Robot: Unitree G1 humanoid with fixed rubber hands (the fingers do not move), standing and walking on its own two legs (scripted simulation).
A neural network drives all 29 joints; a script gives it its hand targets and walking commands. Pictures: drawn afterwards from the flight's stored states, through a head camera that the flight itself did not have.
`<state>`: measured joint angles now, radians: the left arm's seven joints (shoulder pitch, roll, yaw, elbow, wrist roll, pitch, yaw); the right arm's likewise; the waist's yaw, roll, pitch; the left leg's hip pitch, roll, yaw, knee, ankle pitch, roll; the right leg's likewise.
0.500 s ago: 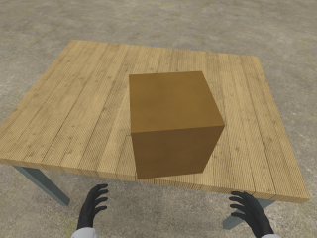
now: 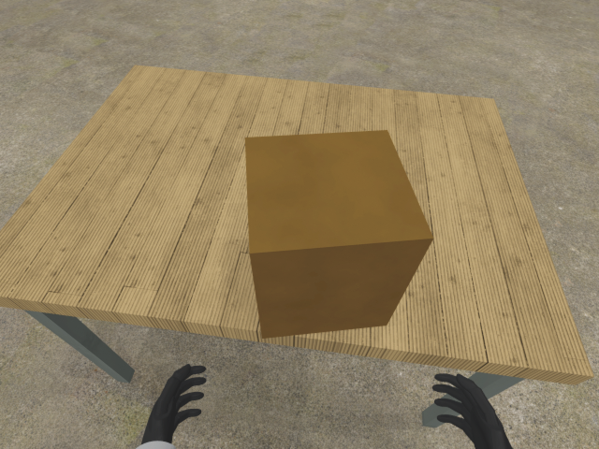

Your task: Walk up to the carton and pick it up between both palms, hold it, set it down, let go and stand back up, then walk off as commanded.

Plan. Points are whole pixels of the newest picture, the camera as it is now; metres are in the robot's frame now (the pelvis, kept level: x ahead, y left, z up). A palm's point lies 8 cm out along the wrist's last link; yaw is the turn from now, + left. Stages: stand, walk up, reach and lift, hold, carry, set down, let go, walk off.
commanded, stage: set down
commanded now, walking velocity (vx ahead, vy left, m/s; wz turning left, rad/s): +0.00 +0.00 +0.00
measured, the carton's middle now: (321, 239) +0.42 +0.01 +0.01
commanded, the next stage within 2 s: let go in 0.50 s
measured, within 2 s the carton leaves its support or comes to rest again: neither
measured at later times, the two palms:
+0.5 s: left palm (155, 433) +0.15 +0.21 -0.07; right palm (477, 445) +0.16 -0.21 -0.08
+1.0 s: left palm (156, 429) +0.16 +0.21 -0.07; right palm (480, 441) +0.17 -0.22 -0.08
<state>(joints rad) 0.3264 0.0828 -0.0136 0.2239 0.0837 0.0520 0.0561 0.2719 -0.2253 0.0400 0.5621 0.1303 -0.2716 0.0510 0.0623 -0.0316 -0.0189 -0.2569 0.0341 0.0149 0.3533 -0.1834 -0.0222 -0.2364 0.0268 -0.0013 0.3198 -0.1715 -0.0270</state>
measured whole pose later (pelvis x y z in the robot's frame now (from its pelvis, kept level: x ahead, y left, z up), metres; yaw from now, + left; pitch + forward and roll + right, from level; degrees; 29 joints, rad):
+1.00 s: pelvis +0.01 +0.00 +0.00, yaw +0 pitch +5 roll +0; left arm 0.26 0.15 -0.01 0.31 0.08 0.10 0.02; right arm 0.18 -0.18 -0.01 0.74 0.04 -0.29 0.01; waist 0.06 -0.03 0.01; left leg -0.26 0.03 0.02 0.36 -0.19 -0.02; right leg -0.24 0.03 0.00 0.32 -0.18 -0.03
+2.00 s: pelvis -0.01 +0.00 -0.01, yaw +0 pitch +0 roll -1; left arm 0.27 0.28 0.03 0.67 0.08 -0.03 0.01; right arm 0.25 -0.34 -0.03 0.74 -0.02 -0.04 0.01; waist 0.06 -0.02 -0.06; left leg -0.26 0.03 0.01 0.50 -0.26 -0.01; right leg -0.24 0.03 0.00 0.47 -0.24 -0.02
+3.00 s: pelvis -0.02 +0.00 -0.01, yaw +0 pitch +0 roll -1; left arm 0.27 0.28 0.03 0.74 0.08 -0.03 0.01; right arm 0.25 -0.35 -0.03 0.74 -0.02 -0.03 0.01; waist 0.06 0.00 -0.05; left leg -0.26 0.03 0.01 0.50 -0.25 -0.01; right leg -0.24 0.03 0.00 0.47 -0.23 -0.02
